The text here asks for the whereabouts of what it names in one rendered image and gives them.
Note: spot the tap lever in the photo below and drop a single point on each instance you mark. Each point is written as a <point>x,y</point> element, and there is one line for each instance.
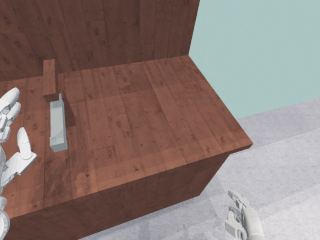
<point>58,140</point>

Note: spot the left robot hand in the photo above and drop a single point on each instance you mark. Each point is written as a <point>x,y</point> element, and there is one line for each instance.
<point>19,162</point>

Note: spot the right robot hand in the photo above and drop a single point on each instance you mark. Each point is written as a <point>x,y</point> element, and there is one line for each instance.
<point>245,223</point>

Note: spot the counter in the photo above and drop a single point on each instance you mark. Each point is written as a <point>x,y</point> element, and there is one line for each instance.
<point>144,128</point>

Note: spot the left robot forearm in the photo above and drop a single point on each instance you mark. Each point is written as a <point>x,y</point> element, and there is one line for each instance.
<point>4,218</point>

